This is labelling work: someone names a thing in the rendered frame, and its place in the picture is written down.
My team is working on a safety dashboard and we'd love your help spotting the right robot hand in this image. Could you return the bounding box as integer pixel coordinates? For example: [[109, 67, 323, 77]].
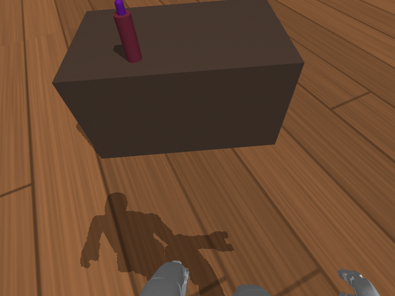
[[338, 269, 380, 296]]

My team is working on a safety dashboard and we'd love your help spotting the bottle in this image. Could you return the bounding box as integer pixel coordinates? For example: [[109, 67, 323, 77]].
[[113, 0, 142, 63]]

